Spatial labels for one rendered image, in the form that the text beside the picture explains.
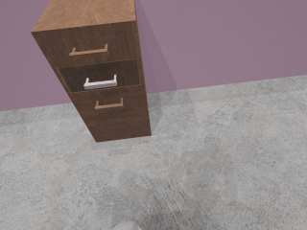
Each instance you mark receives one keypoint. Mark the handle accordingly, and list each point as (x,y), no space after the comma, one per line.
(100,84)
(109,107)
(89,54)

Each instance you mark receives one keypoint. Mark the drawer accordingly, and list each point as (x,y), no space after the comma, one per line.
(126,71)

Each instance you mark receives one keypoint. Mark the left robot thigh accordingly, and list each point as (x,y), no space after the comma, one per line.
(127,225)

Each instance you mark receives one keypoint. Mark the cabinet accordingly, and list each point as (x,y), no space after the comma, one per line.
(70,26)

